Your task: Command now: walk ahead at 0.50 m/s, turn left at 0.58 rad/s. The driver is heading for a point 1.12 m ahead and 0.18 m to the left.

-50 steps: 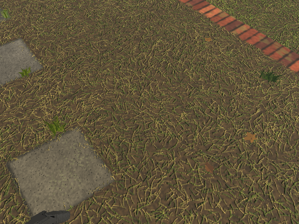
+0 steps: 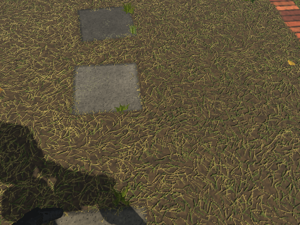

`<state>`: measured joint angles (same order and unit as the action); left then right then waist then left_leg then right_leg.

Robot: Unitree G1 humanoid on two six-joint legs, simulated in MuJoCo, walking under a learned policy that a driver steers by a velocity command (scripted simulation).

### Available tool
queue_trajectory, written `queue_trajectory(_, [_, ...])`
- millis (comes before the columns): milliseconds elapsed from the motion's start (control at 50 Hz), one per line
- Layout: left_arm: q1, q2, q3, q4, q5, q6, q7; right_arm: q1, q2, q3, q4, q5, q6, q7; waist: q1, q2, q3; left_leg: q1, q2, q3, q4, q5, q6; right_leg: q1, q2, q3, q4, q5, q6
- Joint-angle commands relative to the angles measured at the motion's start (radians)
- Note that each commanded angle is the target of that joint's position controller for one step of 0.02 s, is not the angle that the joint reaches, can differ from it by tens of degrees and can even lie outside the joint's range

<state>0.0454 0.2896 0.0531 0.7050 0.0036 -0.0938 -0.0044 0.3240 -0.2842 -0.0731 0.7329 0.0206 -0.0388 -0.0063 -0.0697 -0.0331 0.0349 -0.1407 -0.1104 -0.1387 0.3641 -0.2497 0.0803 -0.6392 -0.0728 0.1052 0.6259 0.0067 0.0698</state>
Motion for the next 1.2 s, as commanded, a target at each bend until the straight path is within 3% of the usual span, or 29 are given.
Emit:
queue_trajectory(20, [-0.098, 0.086, 0.019, -0.089, -0.012, -0.024, -0.012, 0.028, -0.164, -0.045, -0.046, 0.007, -0.004, -0.01, -0.005, 0.129, -0.039, -0.064, 0.219, -0.193, -0.055, 0.159, 0.13, 0.152, 0.066, -0.034, -0.101, 0.054, -0.01])
queue_trajectory(80, [-0.047, 0.122, 0.036, -0.083, -0.015, -0.039, -0.02, 0.019, -0.16, -0.047, -0.049, 0.003, 0.002, -0.015, 0.035, 0.166, -0.044, 0.0, 0.249, -0.281, 0.035, 0.16, 0.106, 0.217, 0.07, -0.023, -0.144, -0.061, -0.052])
queue_trajectory(120, [0.133, 0.166, 0.061, -0.045, 0.002, -0.049, -0.01, -0.002, -0.101, -0.026, -0.067, -0.003, 0.001, -0.011, 0.13, 0.142, -0.153, -0.058, 0.173, -0.233, 0.245, 0.204, 0.054, 0.505, 0.012, -0.001, -0.179, -0.069, -0.119])
queue_trajectory(140, [0.283, 0.222, 0.073, -0.033, 0.011, -0.047, -0.001, 0.027, -0.042, -0.003, -0.085, -0.024, -0.001, -0.01, 0.172, -0.005, -0.298, -0.198, 0.09, -0.125, 0.538, -0.03, 0.011, 0.767, -0.17, 0.191, -0.171, -0.126, -0.174])
queue_trajectory(160, [0.335, 0.282, 0.088, 0.008, 0.015, -0.032, -0.012, 0.163, -0.023, 0.005, -0.117, 0.018, -0.011, -0.009, 0.096, -0.364, -0.361, -0.552, 0.005, -0.037, 0.822, -0.378, -0.038, 0.988, -0.359, 0.689, -0.295, -0.408, -0.331])
queue_trajectory(180, [0.289, 0.171, 0.064, -0.02, -0.006, -0.029, -0.014, 0.133, -0.136, -0.015, -0.08, 0.026, -0.009, -0.013, 0.125, -0.195, -0.257, -0.649, 0.089, -0.064, 0.932, -0.31, -0.054, 0.918, -0.34, 0.681, -0.339, -0.607, -0.304])
queue_trajectory(200, [0.249, 0.119, 0.049, -0.027, -0.008, -0.021, -0.008, 0.02, -0.178, -0.028, -0.094, 0.015, -0.002, -0.012, 0.151, -0.102, -0.143, -0.665, 0.119, -0.033, 0.947, -0.214, -0.06, 0.801, -0.295, 0.499, -0.342, -0.551, -0.26])
queue_trajectory(220, [0.205, 0.106, 0.041, -0.03, 0.003, -0.015, -0.007, -0.024, -0.163, -0.028, -0.102, 0.004, 0.003, -0.012, 0.132, -0.034, -0.087, -0.625, 0.152, -0.008, 0.926, -0.146, -0.066, 0.687, -0.252, 0.373, -0.356, -0.406, -0.24])
queue_trajectory(240, [0.179, 0.087, 0.035, -0.02, 0.006, -0.011, -0.005, -0.054, -0.149, -0.03, -0.114, -0.004, 0.003, -0.008, 0.117, -0.033, -0.041, -0.607, 0.178, -0.008, 0.879, -0.103, -0.069, 0.61, -0.217, 0.284, -0.375, -0.3, -0.239])
queue_trajectory(280, [0.168, 0.074, 0.03, -0.007, 0.008, -0.017, -0.001, -0.04, -0.108, -0.027, -0.119, 0.01, 0.012, 0.003, 0.092, -0.082, -0.029, -0.544, 0.211, 0.014, 0.828, -0.066, -0.07, 0.537, -0.177, 0.154, -0.42, -0.196, -0.232])
queue_trajectory(380, [0.187, 0.128, 0.049, 0.034, 0.003, -0.022, 0.003, -0.113, -0.064, -0.013, -0.157, 0.002, 0.021, 0.011, 0.096, -0.039, -0.012, -0.609, 0.233, 0.038, 0.662, 0.067, -0.096, 0.561, -0.195, -0.016, -0.472, -0.003, -0.265])
queue_trajectory(460, [0.199, 0.153, 0.053, 0.056, -0.003, -0.007, 0.008, -0.219, -0.045, -0.001, -0.177, 0.003, 0.008, 0.036, 0.134, -0.027, 0.013, -0.552, 0.216, 0.103, 0.435, 0.252, -0.084, 0.582, -0.165, -0.165, -0.471, 0.067, -0.23])
queue_trajectory(540, [0.249, 0.189, 0.063, 0.087, -0.021, 0.013, 0.009, -0.312, -0.046, 0.002, -0.218, 0.007, 0.007, 0.059, 0.154, -0.027, 0.046, -0.525, 0.193, 0.16, 0.305, 0.221, -0.048, 0.671, -0.199, -0.228, -0.443, 0.137, -0.207])
queue_trajectory(600, [0.25, 0.231, 0.076, 0.094, -0.039, 0.03, 0.015, -0.254, -0.092, -0.023, -0.223, -0.004, 0.014, 0.063, 0.09, -0.065, -0.015, -0.367, 0.109, 0.228, 0.267, 0.07, 0.014, 0.725, -0.209, -0.278, -0.267, 0.574, -0.182])
queue_trajectory(640, [0.25, 0.208, 0.061, 0.099, -0.038, 0.037, 0.02, 0.03, -0.175, -0.074, -0.148, -0.001, 0.022, 0.044, -0.072, -0.026, -0.162, 0.065, 0.048, 0.219, 0.171, 0.147, 0.083, 0.567, -0.16, -0.32, 0.101, 0.598, -0.137])
queue_trajectory(660, [0.289, 0.108, 0.026, 0.067, 0.006, 0.028, 0.015, 0.137, -0.265, -0.093, -0.12, 0.0, 0.028, 0.021, -0.067, 0.178, -0.259, 0.408, 0.272, -0.13, 0.17, 0.143, 0.171, 0.217, -0.076, -0.326, 0.451, -0.016, -0.089])
queue_trajectory(680, [0.333, 0.066, 0.0, 0.042, 0.0, -0.001, 0.002, 0.101, -0.295, -0.083, -0.147, 0.003, 0.012, 0.026, 0.002, 0.296, -0.426, 0.553, 0.475, -0.655, -0.005, -0.022, 0.335, -0.023, 0.088, -0.138, 0.72, -0.6, -0.06])
queue_trajectory(700, [0.232, 0.167, 0.027, 0.037, -0.041, -0.021, -0.01, 0.092, -0.206, -0.056, -0.142, -0.005, -0.001, 0.036, -0.054, 0.154, -0.371, 0.505, 0.457, -0.573, -0.054, -0.063, 0.281, -0.117, 0.033, -0.026, 0.763, -0.543, -0.069])
queue_trajectory(720, [0.166, 0.163, 0.024, 0.012, -0.058, -0.031, -0.015, 0.052, -0.181, -0.046, -0.133, -0.009, -0.01, 0.038, -0.038, 0.141, -0.229, 0.367, 0.42, -0.418, -0.058, -0.01, 0.242, -0.145, -0.004, -0.046, 0.72, -0.473, -0.086])
queue_trajectory(740, [0.151, 0.145, 0.02, 0.019, -0.04, -0.033, -0.007, -0.014, -0.157, -0.037, -0.128, -0.009, -0.017, 0.038, 0.006, 0.063, -0.147, 0.219, 0.376, -0.306, -0.067, 0.082, 0.206, -0.108, -0.049, -0.051, 0.636, -0.396, -0.088])
queue_trajectory(760, [0.154, 0.144, 0.025, 0.037, -0.021, -0.022, -0.001, -0.07, -0.108, -0.021, -0.13, -0.016, -0.022, 0.038, 0.039, 0.056, -0.1, 0.121, 0.332, -0.208, -0.093, 0.184, 0.172, -0.051, -0.079, -0.05, 0.572, -0.341, -0.09])
queue_trajectory(780, [0.208, 0.14, 0.025, 0.05, -0.025, -0.008, -0.005, -0.093, -0.109, -0.018, -0.134, -0.027, -0.028, 0.035, 0.074, 0.118, -0.103, 0.049, 0.338, -0.177, -0.12, 0.245, 0.184, 0.013, -0.093, -0.042, 0.561, -0.305, -0.08])
queue_trajectory(840, [0.233, 0.107, 0.021, 0.078, -0.025, 0.027, -0.004, -0.095, -0.112, -0.02, -0.101, -0.029, -0.054, 0.03, 0.093, 0.085, -0.068, -0.032, 0.322, -0.055, -0.191, 0.312, 0.183, 0.03, -0.098, -0.045, 0.491, -0.226, -0.048])
queue_trajectory(940, [0.116, 0.075, 0.015, 0.05, -0.026, 0.028, -0.009, -0.062, -0.119, -0.018, -0.049, -0.039, -0.065, 0.013, 0.047, 0.076, -0.002, 0.004, 0.286, 0.12, -0.234, 0.328, 0.121, -0.045, -0.055, -0.022, 0.225, 0.062, -0.038])
queue_trajectory(1040, [-0.01, 0.043, -0.001, -0.001, -0.026, 0.018, -0.037, -0.011, -0.137, -0.024, 0.004, -0.028, -0.057, 0.004, -0.01, 0.066, 0.053, 0.121, 0.323, 0.201, -0.24, 0.346, 0.091, -0.058, -0.017, -0.072, 0.014, 0.149, -0.071])
queue_trajectory(1100, [-0.051, 0.043, -0.003, -0.041, -0.022, 0.015, -0.061, 0.013, -0.149, -0.03, 0.029, -0.018, -0.032, -0.003, -0.016, 0.069, 0.056, 0.256, 0.364, 0.221, -0.162, 0.501, 0.079, -0.106, 0.006, -0.11, -0.035, 0.025, -0.105])
queue_trajectory(1140, [-0.018, 0.067, 0.007, -0.057, -0.02, 0.018, -0.07, -0.009, -0.176, -0.037, 0.025, -0.015, -0.014, -0.015, 0.021, 0.106, 0.008, 0.297, 0.368, 0.248, -0.046, 0.825, 0.054, -0.027, 0.057, -0.169, -0.039, -0.091, -0.141])
queue_trajectory(1180, [0.152, 0.132, 0.042, -0.033, -0.019, 0.027, -0.065, -0.031, -0.198, -0.04, 0.017, -0.015, 0.003, -0.031, 0.121, 0.134, -0.109, 0.269, 0.345, 0.285, 0.214, 1.09, 0.017, 0.215, 0.133, -0.215, -0.041, -0.154, -0.191])
queue_trajectory(1200, [0.311, 0.191, 0.071, -0.003, -0.021, 0.03, -0.051, -0.041, -0.19, -0.034, 0.008, -0.014, 0.003, -0.038, 0.209, 0.093, -0.193, 0.108, 0.308, 0.302, 0.454, 0.959, -0.021, 0.491, 0.118, -0.142, -0.094, -0.084, -0.239])
